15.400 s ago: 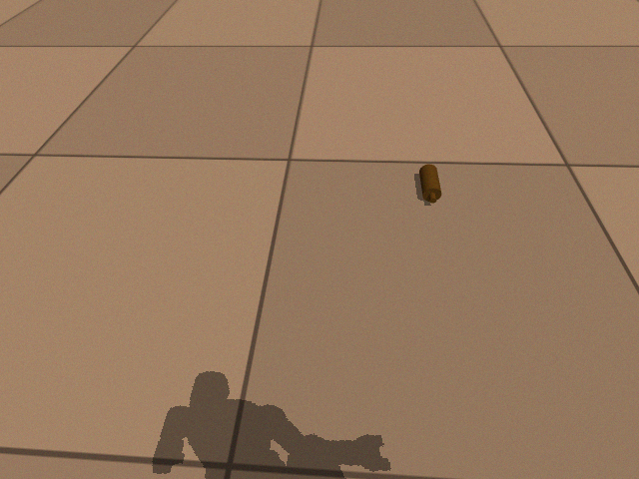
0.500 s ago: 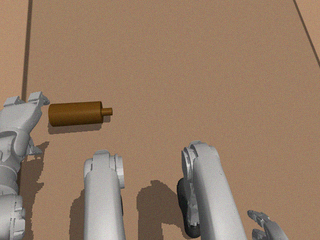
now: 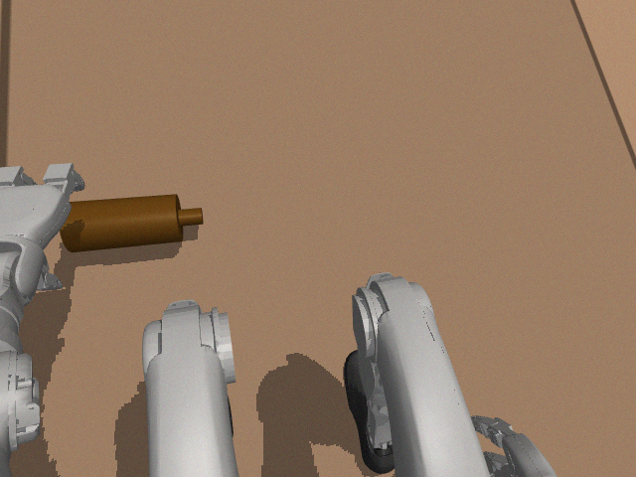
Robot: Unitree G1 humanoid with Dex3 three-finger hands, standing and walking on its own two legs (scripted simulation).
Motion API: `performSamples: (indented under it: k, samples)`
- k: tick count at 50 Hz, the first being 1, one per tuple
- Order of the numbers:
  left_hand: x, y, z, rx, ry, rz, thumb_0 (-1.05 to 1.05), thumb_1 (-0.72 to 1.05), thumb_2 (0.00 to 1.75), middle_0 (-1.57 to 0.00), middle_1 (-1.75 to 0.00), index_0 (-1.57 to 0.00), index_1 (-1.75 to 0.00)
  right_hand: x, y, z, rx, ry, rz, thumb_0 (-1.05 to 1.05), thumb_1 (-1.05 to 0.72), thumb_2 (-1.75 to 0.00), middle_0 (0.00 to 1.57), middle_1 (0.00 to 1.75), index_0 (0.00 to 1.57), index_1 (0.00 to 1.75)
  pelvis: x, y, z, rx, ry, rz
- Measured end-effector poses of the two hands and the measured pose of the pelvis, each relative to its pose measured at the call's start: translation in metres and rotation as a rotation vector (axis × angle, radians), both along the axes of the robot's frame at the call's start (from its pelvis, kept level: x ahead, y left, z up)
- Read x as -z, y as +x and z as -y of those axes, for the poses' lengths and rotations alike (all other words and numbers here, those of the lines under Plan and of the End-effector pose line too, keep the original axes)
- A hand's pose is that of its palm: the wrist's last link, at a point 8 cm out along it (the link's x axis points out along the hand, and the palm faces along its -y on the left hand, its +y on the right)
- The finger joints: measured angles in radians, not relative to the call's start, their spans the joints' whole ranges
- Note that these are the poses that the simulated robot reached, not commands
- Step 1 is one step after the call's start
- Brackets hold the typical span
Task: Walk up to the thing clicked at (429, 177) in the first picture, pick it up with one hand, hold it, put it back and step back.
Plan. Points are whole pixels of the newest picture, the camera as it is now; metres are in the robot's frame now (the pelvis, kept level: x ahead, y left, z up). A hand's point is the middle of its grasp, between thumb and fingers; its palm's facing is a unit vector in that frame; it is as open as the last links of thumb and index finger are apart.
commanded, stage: rise first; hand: left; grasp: from above
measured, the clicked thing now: (138, 221) +0.49 +0.25 -0.30
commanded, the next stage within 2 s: approach in 1.80 s
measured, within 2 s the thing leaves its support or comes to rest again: neither
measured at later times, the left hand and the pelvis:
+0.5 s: hand (59, 233) +0.44 +0.32 -0.18, palm faces -0.45 -0.06 -0.89, open 14.0 cm; pelvis +0.00 +0.00 -0.01, yaw -1 degrees
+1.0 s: hand (65, 226) +0.45 +0.32 -0.19, palm faces -0.44 -0.06 -0.90, open 14.1 cm; pelvis +0.00 +0.00 -0.02, yaw -1 degrees
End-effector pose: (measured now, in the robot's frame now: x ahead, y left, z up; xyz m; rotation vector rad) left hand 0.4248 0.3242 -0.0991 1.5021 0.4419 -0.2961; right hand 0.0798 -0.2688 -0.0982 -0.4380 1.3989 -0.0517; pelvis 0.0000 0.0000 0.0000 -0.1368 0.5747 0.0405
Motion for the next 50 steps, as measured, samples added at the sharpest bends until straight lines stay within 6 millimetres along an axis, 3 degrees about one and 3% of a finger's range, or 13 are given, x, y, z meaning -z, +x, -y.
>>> performSamples:
  k: [50]
  samples:
    - [0.030,0.028,0.008,-0.004,-0.001,0.017,0.00,-0.55,1.05,-0.09,-1.02,-0.08,-1.03,0.004,-0.024,0.004,0.001,-0.027,-0.065,0.00,-0.91,-0.90,0.21,0.30,0.20,0.30,0.017,0.003,0.000,0.015,-0.017,0.000]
